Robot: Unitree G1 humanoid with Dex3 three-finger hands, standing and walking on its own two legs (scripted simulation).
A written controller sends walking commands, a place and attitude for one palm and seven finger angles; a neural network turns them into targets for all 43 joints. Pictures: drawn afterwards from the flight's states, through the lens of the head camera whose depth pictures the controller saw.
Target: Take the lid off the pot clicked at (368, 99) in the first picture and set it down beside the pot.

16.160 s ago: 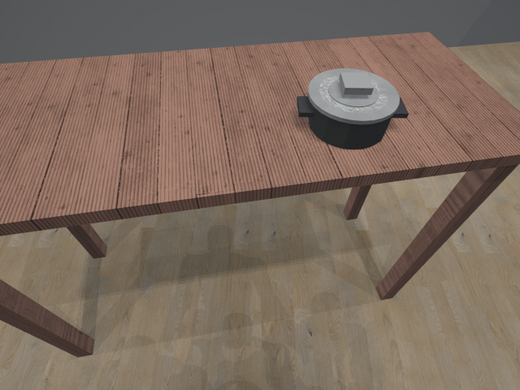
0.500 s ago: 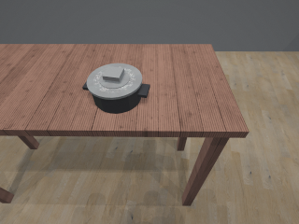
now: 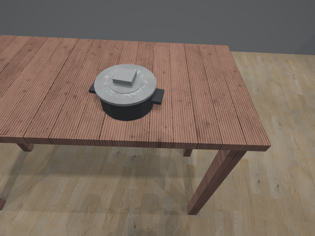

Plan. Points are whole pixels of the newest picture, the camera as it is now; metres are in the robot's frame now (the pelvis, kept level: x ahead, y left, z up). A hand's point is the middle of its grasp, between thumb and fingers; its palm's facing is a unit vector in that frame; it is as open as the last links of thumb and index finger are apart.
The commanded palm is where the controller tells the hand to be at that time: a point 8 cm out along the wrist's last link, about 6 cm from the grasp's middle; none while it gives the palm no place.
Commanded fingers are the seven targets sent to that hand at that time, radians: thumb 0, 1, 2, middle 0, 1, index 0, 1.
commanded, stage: look again from close up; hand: left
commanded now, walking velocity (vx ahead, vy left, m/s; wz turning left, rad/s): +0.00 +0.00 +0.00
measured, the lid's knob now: (125, 76) +0.47 +0.12 +0.16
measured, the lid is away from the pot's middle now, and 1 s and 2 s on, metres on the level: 0.00 0.00 0.00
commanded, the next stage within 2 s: lift the closed hand beside the body in 0.66 s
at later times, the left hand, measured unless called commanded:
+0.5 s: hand out of the picture +0.03 +0.18 -0.18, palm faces +0.01 -0.98 -0.19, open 7.4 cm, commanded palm none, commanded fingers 0.00 0.90 0.90 -0.20 -0.30 -0.20 -0.30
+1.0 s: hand (82, 222) +0.16 +0.19 -0.04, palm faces +0.20 -0.93 -0.31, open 6.2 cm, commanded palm +0.10 +0.24 +0.00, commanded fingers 0.00 0.90 0.90 -0.77 -0.92 -0.77 -0.92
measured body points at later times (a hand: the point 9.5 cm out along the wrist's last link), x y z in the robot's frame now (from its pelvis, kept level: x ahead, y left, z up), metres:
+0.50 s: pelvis +0.01 +0.00 +0.00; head +0.04 +0.01 +0.45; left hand +0.03 +0.23 -0.16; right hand +0.04 -0.23 -0.15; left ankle -0.01 +0.09 -0.74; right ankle -0.03 -0.12 -0.74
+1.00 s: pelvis +0.01 +0.00 +0.00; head -0.02 -0.03 +0.45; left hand +0.15 +0.24 -0.02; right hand +0.16 -0.23 -0.10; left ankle -0.01 +0.09 -0.74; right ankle -0.03 -0.12 -0.74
